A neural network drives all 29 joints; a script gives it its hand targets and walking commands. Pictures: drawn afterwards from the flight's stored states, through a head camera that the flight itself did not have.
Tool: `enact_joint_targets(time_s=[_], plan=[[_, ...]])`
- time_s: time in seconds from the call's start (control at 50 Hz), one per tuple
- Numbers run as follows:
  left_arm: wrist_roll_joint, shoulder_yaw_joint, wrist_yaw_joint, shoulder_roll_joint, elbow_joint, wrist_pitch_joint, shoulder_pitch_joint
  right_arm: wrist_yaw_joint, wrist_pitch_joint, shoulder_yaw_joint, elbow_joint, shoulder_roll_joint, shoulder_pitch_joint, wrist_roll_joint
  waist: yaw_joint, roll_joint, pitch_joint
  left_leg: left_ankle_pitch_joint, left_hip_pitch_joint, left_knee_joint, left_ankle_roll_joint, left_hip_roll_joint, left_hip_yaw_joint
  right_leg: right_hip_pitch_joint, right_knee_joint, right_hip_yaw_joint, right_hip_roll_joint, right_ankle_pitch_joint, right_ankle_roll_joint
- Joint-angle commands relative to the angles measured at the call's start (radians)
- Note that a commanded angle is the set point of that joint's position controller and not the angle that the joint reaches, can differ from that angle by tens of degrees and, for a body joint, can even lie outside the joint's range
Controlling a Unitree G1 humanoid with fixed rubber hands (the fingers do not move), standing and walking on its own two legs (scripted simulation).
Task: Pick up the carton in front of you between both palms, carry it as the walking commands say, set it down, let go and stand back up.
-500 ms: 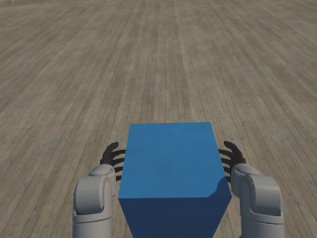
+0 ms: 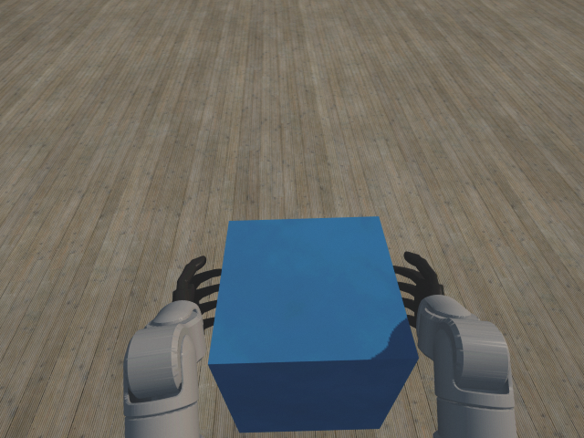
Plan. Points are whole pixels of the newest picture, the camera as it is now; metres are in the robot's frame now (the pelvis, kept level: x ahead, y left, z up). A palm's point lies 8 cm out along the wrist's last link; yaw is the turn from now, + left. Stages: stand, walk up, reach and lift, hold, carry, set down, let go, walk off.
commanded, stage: carry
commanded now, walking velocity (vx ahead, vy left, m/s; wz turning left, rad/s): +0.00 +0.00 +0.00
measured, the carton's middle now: (306, 328) +0.29 +0.00 -0.01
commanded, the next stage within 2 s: hold in 1.66 s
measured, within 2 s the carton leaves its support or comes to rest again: neither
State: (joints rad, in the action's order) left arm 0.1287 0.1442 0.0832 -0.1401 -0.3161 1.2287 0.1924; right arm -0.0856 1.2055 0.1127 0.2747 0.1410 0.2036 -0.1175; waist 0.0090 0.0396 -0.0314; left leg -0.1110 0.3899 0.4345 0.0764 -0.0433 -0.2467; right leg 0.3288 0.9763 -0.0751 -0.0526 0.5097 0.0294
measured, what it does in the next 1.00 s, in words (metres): walks ahead: right foot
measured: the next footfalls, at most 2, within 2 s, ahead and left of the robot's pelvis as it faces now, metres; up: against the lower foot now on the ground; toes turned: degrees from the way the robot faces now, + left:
right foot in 0.14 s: +0.14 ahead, -0.13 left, +0.00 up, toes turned +4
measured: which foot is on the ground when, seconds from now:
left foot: down 0.00-1.00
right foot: up 0.00-0.12, down 0.14-1.00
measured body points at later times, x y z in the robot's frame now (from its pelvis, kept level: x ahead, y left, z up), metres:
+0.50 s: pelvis +0.15 -0.02 +0.00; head +0.12 -0.02 +0.45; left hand +0.42 +0.14 +0.08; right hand +0.43 -0.16 +0.08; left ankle +0.08 +0.08 -0.73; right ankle +0.11 -0.12 -0.73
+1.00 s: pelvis +0.12 -0.02 +0.00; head +0.10 -0.02 +0.45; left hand +0.39 +0.14 +0.06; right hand +0.41 -0.16 +0.06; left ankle +0.08 +0.08 -0.74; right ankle +0.11 -0.12 -0.74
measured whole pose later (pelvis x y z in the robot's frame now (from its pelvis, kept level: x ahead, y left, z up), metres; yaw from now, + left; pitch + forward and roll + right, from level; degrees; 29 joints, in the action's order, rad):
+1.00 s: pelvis +0.12 -0.02 +0.00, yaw +2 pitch +2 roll +0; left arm 0.16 0.11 0.05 -0.13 -0.13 1.07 0.14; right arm -0.06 1.07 0.10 0.13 0.13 0.14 -0.16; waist 0.00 0.00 -0.13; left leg -0.34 0.21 0.52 0.00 -0.07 -0.19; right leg 0.25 0.53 -0.17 -0.05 0.31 -0.02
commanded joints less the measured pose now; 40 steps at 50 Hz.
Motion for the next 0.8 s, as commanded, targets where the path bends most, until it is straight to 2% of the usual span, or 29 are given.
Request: enact_joint_targets(time_s=[0.0, 0.02, 0.06, 0.08, 0.1, 0.12, 0.14, 0.16, 0.18, 0.2, 0.26, 0.32, 0.38, 0.54, 0.68, 0.78], plan=[[-0.44, -0.784, -0.253, -0.971, -0.111, -0.028, 0.494, 0.261, -0.023, -0.712, 0.116, 0.982, 0.446, 0.426, -0.004, -0.154, -0.413, 0.529, -0.415, -0.138, 0.052, -0.256, 0.216, 0.034, -0.239, 0.026, -0.029, -0.03, -0.007], [-0.438, -0.787, -0.249, -0.973, -0.113, -0.035, 0.469, 0.26, -0.027, -0.716, 0.126, 0.982, 0.429, 0.428, -0.004, -0.157, -0.43, 0.507, -0.417, -0.131, 0.059, -0.252, 0.193, -0.003, -0.317, 0.008, -0.012, -0.038, -0.004], [-0.427, -0.789, -0.244, -0.96, -0.121, -0.044, 0.429, 0.26, -0.032, -0.721, 0.144, 0.969, 0.389, 0.424, 0.003, -0.186, -0.45, 0.517, -0.423, -0.101, 0.058, -0.246, 0.156, -0.052, -0.43, -0.034, -0.004, -0.17, -0.002], [-0.423, -0.788, -0.243, -0.953, -0.127, -0.046, 0.416, 0.26, -0.032, -0.723, 0.151, 0.959, 0.382, 0.423, -0.002, -0.181, -0.453, 0.493, -0.406, -0.075, 0.044, -0.229, 0.124, -0.093, -0.505, -0.054, -0.01, -0.281, 0.0], [-0.421, -0.786, -0.243, -0.942, -0.136, -0.045, 0.412, 0.26, -0.031, -0.725, 0.156, 0.946, 0.38, 0.422, -0.007, -0.169, -0.447, 0.415, -0.371, -0.052, 0.017, -0.207, 0.101, -0.152, -0.601, -0.066, -0.021, -0.425, 0.003], [-0.421, -0.782, -0.244, -0.925, -0.147, -0.04, 0.418, 0.259, -0.029, -0.726, 0.161, 0.934, 0.384, 0.421, -0.006, -0.153, -0.437, 0.29, -0.324, -0.036, -0.017, -0.184, 0.098, -0.211, -0.633, -0.059, -0.047, -0.519, 0.005], [-0.421, -0.777, -0.245, -0.906, -0.15, -0.03, 0.417, 0.257, -0.025, -0.723, 0.148, 0.919, 0.379, 0.412, -0.005, -0.125, -0.426, 0.161, -0.252, -0.017, -0.047, -0.172, 0.099, -0.272, -0.632, -0.019, -0.107, -0.57, 0.001], [-0.413, -0.77, -0.248, -0.894, -0.133, -0.025, 0.429, 0.257, -0.014, -0.727, 0.165, 0.897, 0.399, 0.411, 0.002, -0.042, -0.397, 0.066, -0.24, -0.014, -0.076, -0.122, 0.09, -0.233, -0.577, 0.043, -0.171, -0.689, -0.017], [-0.408, -0.755, -0.25, -0.885, -0.103, -0.018, 0.424, 0.257, 0.001, -0.726, 0.152, 0.885, 0.41, 0.41, 0.002, 0.012, -0.368, 0.084, -0.255, -0.015, -0.092, -0.127, 0.118, -0.21, -0.548, 0.037, -0.178, -0.737, -0.028], [-0.403, -0.74, -0.253, -0.873, -0.065, -0.009, 0.396, 0.256, 0.012, -0.721, 0.13, 0.871, 0.405, 0.406, 0.0, 0.022, -0.34, 0.138, -0.257, 0.009, -0.093, -0.13, 0.12, -0.2, -0.534, 0.028, -0.168, -0.775, -0.028], [-0.386, -0.711, -0.257, -0.853, 0.02, 0.004, 0.353, 0.258, 0.031, -0.714, 0.062, 0.845, 0.389, 0.392, -0.005, 0.021, -0.334, 0.322, -0.258, 0.074, -0.097, -0.128, 0.128, -0.198, -0.492, 0.017, -0.149, -0.945, -0.034], [-0.391, -0.711, -0.258, -0.87, 0.038, 0.003, 0.395, 0.261, 0.031, -0.713, 0.033, 0.863, 0.423, 0.397, -0.006, 0.01, -0.344, 0.344, -0.238, 0.093, -0.111, -0.117, 0.121, -0.219, -0.461, 0.008, -0.142, -1.044, -0.038], [-0.409, -0.724, -0.258, -0.896, 0.013, -0.003, 0.455, 0.26, 0.024, -0.718, 0.045, 0.893, 0.469, 0.413, -0.007, -0.003, -0.347, 0.343, -0.244, 0.091, -0.115, -0.111, 0.12, -0.221, -0.45, 0.005, -0.136, -1.045, -0.042], [-0.422, -0.744, -0.251, -0.902, -0.041, -0.006, 0.462, 0.251, 0.016, -0.714, 0.076, 0.904, 0.448, 0.411, -0.006, -0.049, -0.39, 0.478, -0.304, 0.11, -0.099, -0.12, 0.127, -0.207, -0.422, -0.014, -0.109, -0.923, -0.037], [-0.407, -0.748, -0.256, -0.896, -0.005, -0.018, 0.433, 0.255, 0.004, -0.719, 0.045, 0.898, 0.421, 0.394, -0.007, -0.037, -0.371, 0.411, -0.285, 0.104, -0.095, -0.123, 0.133, -0.21, -0.429, -0.009, -0.117, -0.902, -0.04], [-0.376, -0.746, -0.263, -0.897, 0.059, -0.063, 0.421, 0.261, -0.041, -0.722, -0.015, 0.899, 0.416, 0.366, -0.008, -0.041, -0.342, 0.354, -0.274, 0.093, -0.083, -0.133, 0.14, -0.175, -0.431, -0.005, -0.12, -0.784, -0.048]])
